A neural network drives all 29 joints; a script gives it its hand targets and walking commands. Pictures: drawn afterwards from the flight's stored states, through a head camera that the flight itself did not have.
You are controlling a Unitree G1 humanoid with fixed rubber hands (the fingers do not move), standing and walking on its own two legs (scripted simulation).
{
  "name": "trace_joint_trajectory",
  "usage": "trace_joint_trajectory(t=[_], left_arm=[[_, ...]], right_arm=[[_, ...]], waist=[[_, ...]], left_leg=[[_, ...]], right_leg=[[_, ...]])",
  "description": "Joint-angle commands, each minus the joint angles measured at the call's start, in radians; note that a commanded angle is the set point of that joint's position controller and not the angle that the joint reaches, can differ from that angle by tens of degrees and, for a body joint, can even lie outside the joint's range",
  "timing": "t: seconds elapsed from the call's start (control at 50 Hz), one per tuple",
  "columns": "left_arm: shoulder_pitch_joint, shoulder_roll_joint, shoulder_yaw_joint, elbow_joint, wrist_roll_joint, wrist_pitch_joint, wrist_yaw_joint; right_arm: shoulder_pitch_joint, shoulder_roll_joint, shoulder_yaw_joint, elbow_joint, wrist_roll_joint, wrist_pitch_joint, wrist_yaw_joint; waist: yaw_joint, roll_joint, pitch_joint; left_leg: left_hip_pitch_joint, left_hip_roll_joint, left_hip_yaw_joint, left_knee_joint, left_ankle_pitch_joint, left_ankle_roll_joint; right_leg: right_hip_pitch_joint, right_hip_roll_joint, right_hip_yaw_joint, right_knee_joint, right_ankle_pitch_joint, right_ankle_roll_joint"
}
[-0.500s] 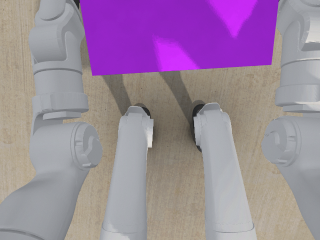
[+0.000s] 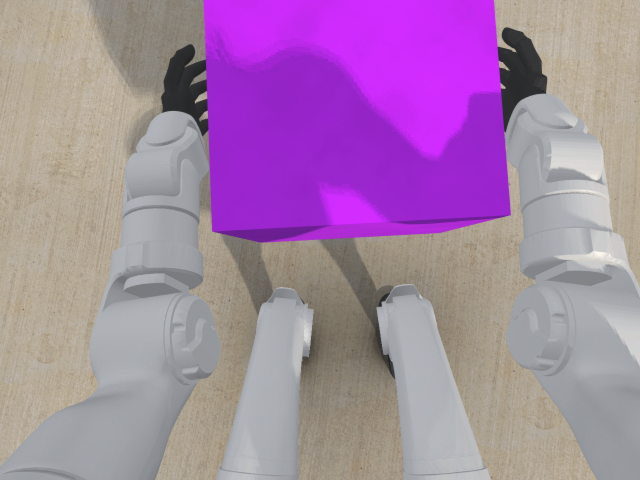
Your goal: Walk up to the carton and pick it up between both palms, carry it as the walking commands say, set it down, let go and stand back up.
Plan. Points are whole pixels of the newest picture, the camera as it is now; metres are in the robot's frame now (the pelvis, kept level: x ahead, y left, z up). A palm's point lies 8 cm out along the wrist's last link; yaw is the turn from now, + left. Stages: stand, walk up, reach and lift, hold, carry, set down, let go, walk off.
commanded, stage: reach and lift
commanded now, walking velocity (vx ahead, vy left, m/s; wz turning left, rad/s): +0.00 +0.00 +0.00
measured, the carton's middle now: (346, 115) +0.53 -0.01 -0.13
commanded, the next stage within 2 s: none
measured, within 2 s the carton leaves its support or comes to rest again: neither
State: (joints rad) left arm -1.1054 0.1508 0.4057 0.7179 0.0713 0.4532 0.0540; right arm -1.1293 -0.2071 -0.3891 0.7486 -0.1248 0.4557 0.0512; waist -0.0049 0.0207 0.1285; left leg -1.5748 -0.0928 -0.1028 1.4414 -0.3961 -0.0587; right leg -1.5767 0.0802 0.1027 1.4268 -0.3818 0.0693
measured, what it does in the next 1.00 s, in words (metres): rises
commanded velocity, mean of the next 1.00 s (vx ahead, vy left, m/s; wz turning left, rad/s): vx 0.00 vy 0.00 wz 0.00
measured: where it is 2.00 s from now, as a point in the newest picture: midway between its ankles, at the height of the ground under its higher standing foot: (343, 354)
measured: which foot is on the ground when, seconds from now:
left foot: down 0.00-1.00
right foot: down 0.00-1.00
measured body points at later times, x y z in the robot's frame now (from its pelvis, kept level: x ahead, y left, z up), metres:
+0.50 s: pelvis +0.08 +0.00 +0.09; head +0.30 -0.01 +0.48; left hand +0.49 +0.19 +0.00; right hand +0.49 -0.18 -0.01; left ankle +0.13 +0.13 -0.55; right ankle +0.13 -0.14 -0.55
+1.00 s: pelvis +0.08 +0.00 +0.14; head +0.21 +0.00 +0.56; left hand +0.47 +0.18 +0.09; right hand +0.47 -0.20 +0.10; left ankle +0.13 +0.13 -0.55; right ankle +0.13 -0.14 -0.55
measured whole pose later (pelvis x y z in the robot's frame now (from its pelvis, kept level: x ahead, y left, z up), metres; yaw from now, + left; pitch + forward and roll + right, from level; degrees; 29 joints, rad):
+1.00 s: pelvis +0.08 +0.00 +0.14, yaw +0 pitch +24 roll +0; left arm -0.59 -0.03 0.43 0.59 0.22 0.42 -0.03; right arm -0.63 -0.02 -0.43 0.62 -0.26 0.43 0.13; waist -0.01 -0.01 -0.13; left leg -0.95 -0.06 -0.11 0.83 -0.29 -0.03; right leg -0.96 0.06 0.14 0.82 -0.28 0.04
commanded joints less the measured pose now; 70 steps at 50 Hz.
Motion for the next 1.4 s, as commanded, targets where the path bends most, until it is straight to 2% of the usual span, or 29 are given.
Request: trace_joint_trajectory(t=[0.0, 0.02, 0.06, 0.08, 0.12, 0.18, 0.26, 0.28, 0.32, 0.38, 0.44, 0.46, 0.5, 0.52, 0.6, 0.68, 0.74, 0.76, 0.86, 0.88, 0.94, 0.96, 0.98, 1.0, 1.02, 1.1, 1.16, 1.24, 1.38], left_arm=[[-0.683, -1.179, -0.51, -0.121, -0.176, -0.042, -0.335], [-0.616, -1.163, -0.457, -0.046, -0.133, -0.041, -0.337], [-0.551, -1.17, -0.42, -0.026, -0.103, -0.049, -0.343], [-0.519, -1.186, -0.429, -0.012, -0.099, -0.051, -0.343], [-0.468, -1.171, -0.413, -0.007, -0.082, -0.064, -0.343], [-0.368, -1.165, -0.395, 0.015, -0.06, -0.08, -0.353], [-0.256, -1.151, -0.397, 0.004, -0.034, -0.095, -0.379], [-0.238, -1.169, -0.435, -0.042, -0.05, -0.101, -0.382], [-0.177, -1.153, -0.438, -0.03, -0.034, -0.105, -0.385], [-0.124, -1.169, -0.514, -0.105, -0.055, -0.123, -0.389], [-0.097, -1.18, -0.59, -0.156, -0.084, -0.143, -0.381], [-0.079, -1.202, -0.637, -0.205, -0.099, -0.152, -0.379], [-0.086, -1.194, -0.69, -0.25, -0.129, -0.154, -0.376], [-0.051, -1.216, -0.704, -0.269, -0.132, -0.151, -0.37], [-0.043, -1.227, -0.753, -0.269, -0.142, -0.14, -0.356], [-0.041, -1.228, -0.718, -0.222, -0.117, -0.102, -0.356], [-0.087, -1.247, -0.678, -0.196, -0.085, -0.085, -0.35], [-0.065, -1.237, -0.635, -0.154, -0.053, -0.077, -0.35], [-0.089, -1.231, -0.523, -0.104, -0.016, -0.058, -0.352], [-0.123, -1.241, -0.528, -0.135, -0.021, -0.057, -0.355], [-0.092, -1.236, -0.53, -0.165, -0.028, -0.049, -0.357], [-0.049, -1.209, -0.476, -0.123, 0.008, -0.043, -0.363], [-0.035, -1.219, -0.503, -0.146, -0.002, -0.041, -0.367], [0.006, -1.233, -0.526, -0.168, -0.017, -0.039, -0.374], [0.041, -1.196, -0.494, -0.148, 0.009, -0.036, -0.378], [0.075, -1.18, -0.578, -0.233, -0.042, -0.045, -0.399], [0.109, -1.149, -0.589, -0.236, -0.036, -0.058, -0.419], [0.135, -1.142, -0.6, -0.236, -0.036, -0.061, -0.434], [0.182, -1.154, -0.66, -0.282, -0.069, -0.036, -0.445]], right_arm=[[-0.663, 1.156, 0.499, -0.131, 0.207, -0.062, 0.289], [-0.618, 1.149, 0.463, -0.074, 0.183, -0.065, 0.289], [-0.493, 1.161, 0.406, -0.011, 0.131, -0.07, 0.291], [-0.459, 1.151, 0.395, -0.012, 0.114, -0.072, 0.292], [-0.411, 1.126, 0.366, 0.008, 0.094, -0.084, 0.288], [-0.338, 1.13, 0.38, -0.026, 0.074, -0.097, 0.282], [-0.253, 1.167, 0.422, -0.063, 0.066, -0.106, 0.27], [-0.196, 1.168, 0.438, -0.083, 0.065, -0.109, 0.267], [-0.179, 1.16, 0.462, -0.105, 0.068, -0.117, 0.269], [-0.128, 1.195, 0.548, -0.187, 0.099, -0.134, 0.274], [-0.106, 1.179, 0.606, -0.248, 0.114, -0.16, 0.268], [-0.098, 1.217, 0.656, -0.29, 0.136, -0.169, 0.268], [-0.078, 1.189, 0.692, -0.326, 0.15, -0.169, 0.269], [-0.044, 1.205, 0.705, -0.328, 0.153, -0.166, 0.268], [-0.024, 1.181, 0.713, -0.331, 0.149, -0.16, 0.271], [-0.001, 1.17, 0.652, -0.27, 0.121, -0.122, 0.287], [-0.062, 1.156, 0.599, -0.225, 0.106, -0.106, 0.314], [-0.057, 1.15, 0.568, -0.191, 0.089, -0.098, 0.322], [-0.106, 1.142, 0.486, -0.129, 0.055, -0.072, 0.348], [-0.116, 1.156, 0.496, -0.133, 0.059, -0.07, 0.351], [-0.053, 1.183, 0.501, -0.143, 0.062, -0.056, 0.355], [-0.05, 1.17, 0.467, -0.118, 0.045, -0.049, 0.355], [-0.042, 1.185, 0.492, -0.168, 0.05, -0.054, 0.351], [-0.012, 1.194, 0.52, -0.194, 0.062, -0.049, 0.347], [0.046, 1.183, 0.48, -0.163, 0.038, -0.042, 0.342], [0.109, 1.217, 0.577, -0.245, 0.072, -0.044, 0.32], [0.128, 1.243, 0.618, -0.283, 0.073, -0.053, 0.301], [0.145, 1.246, 0.661, -0.33, 0.083, -0.059, 0.282], [0.24, 1.216, 0.665, -0.359, 0.073, -0.033, 0.274]], waist=[[0.001, -0.025, -1.508], [0.024, -0.011, -1.37], [0.013, -0.026, -1.233], [-0.018, -0.018, -1.19], [-0.016, 0.0, -1.102], [-0.018, -0.031, -1.061], [0.013, -0.052, -1.079], [-0.016, -0.042, -1.108], [0.008, -0.043, -1.101], [0.024, -0.033, -1.226], [0.005, -0.018, -1.235], [0.019, -0.024, -1.31], [-0.011, -0.027, -1.355], [0.004, -0.023, -1.373], [-0.022, -0.007, -1.295], [-0.042, 0.002, -1.123], [-0.032, 0.033, -1.034], [-0.009, 0.042, -0.963], [-0.007, 0.029, -0.859], [0.014, 0.035, -0.879], [-0.001, 0.011, -0.927], [0.028, 0.006, -0.852], [0.008, -0.003, -0.873], [0.023, 0.003, -0.928], [0.018, -0.007, -0.858], [0.007, -0.044, -0.905], [0.014, -0.087, -0.885], [0.035, -0.07, -0.863], [-0.014, -0.049, -0.822]], left_leg=[[0.558, -0.051, 0.174, -0.186, 0.075, 0.011], [0.489, -0.048, 0.176, -0.209, 0.053, 0.013], [0.462, -0.045, 0.174, -0.244, 0.051, 0.014], [0.489, -0.045, 0.163, -0.271, 0.054, 0.013], [0.466, -0.041, 0.149, -0.295, 0.085, 0.009], [0.47, -0.039, 0.143, -0.332, 0.134, 0.018], [0.471, -0.045, 0.136, -0.38, 0.226, 0.029], [0.506, -0.05, 0.138, -0.402, 0.261, 0.023], [0.552, -0.043, 0.124, -0.415, 0.307, 0.026], [0.609, -0.047, 0.115, -0.43, 0.449, 0.017], [0.628, -0.052, 0.098, -0.436, 0.51, 0.016], [0.674, -0.054, 0.1, -0.441, 0.561, 0.013], [0.74, -0.05, 0.095, -0.453, 0.601, 0.006], [0.748, -0.052, 0.093, -0.454, 0.624, 0.001], [0.815, -0.041, 0.083, -0.486, 0.588, -0.003], [0.864, -0.027, 0.092, -0.558, 0.416, -0.001], [0.924, -0.018, 0.092, -0.619, 0.29, 0.003], [0.915, -0.014, 0.098, -0.636, 0.25, 0.004], [0.93, -0.003, 0.098, -0.703, 0.101, 0.025], [0.94, -0.003, 0.097, -0.723, 0.091, 0.027], [1.016, 0.002, 0.092, -0.753, 0.183, 0.027], [0.962, 0.0, 0.099, -0.753, 0.163, 0.032], [0.989, -0.004, 0.1, -0.761, 0.204, 0.031], [1.045, -0.006, 0.096, -0.774, 0.28, 0.032], [1.016, -0.003, 0.09, -0.777, 0.305, 0.03], [1.097, -0.011, 0.087, -0.803, 0.415, 0.032], [1.05, -0.02, 0.09, -0.832, 0.406, 0.043], [1.04, -0.032, 0.085, -0.866, 0.395, 0.05], [1.174, -0.016, 0.08, -0.928, 0.477, 0.038]], right_leg=[[0.586, 0.056, -0.158, -0.189, 0.059, -0.055], [0.532, 0.053, -0.155, -0.2, 0.045, -0.051], [0.527, 0.05, -0.152, -0.244, 0.042, -0.054], [0.513, 0.052, -0.156, -0.258, 0.043, -0.051], [0.504, 0.045, -0.141, -0.28, 0.079, -0.06], [0.575, 0.041, -0.118, -0.328, 0.159, -0.061], [0.715, 0.031, -0.089, -0.378, 0.313, -0.055], [0.768, 0.037, -0.093, -0.384, 0.361, -0.052], [0.751, 0.036, -0.092, -0.391, 0.381, -0.053], [0.853, 0.035, -0.077, -0.401, 0.564, -0.049], [0.863, 0.039, -0.072, -0.401, 0.612, -0.051], [0.913, 0.045, -0.07, -0.41, 0.661, -0.053], [0.907, 0.056, -0.079, -0.415, 0.666, -0.045], [0.949, 0.056, -0.073, -0.42, 0.701, -0.049], [0.893, 0.06, -0.084, -0.467, 0.584, -0.053], [0.848, 0.058, -0.106, -0.537, 0.394, -0.061], [0.811, 0.055, -0.116, -0.579, 0.243, -0.077], [0.785, 0.054, -0.116, -0.597, 0.203, -0.082], [0.831, 0.04, -0.105, -0.649, 0.087, -0.09], [0.868, 0.041, -0.097, -0.66, 0.088, -0.091], [0.966, 0.042, -0.092, -0.685, 0.182, -0.086], [0.944, 0.029, -0.091, -0.703, 0.156, -0.085], [0.999, 0.029, -0.085, -0.717, 0.206, -0.083], [1.046, 0.033, -0.082, -0.725, 0.271, -0.075], [1.027, 0.026, -0.081, -0.741, 0.303, -0.074], [1.161, 0.015, -0.069, -0.784, 0.462, -0.056], [1.267, 0.005, -0.043, -0.811, 0.543, -0.048], [1.342, -0.013, -0.022, -0.834, 0.603, -0.041], [1.391, 0.002, -0.032, -0.901, 0.623, -0.047]])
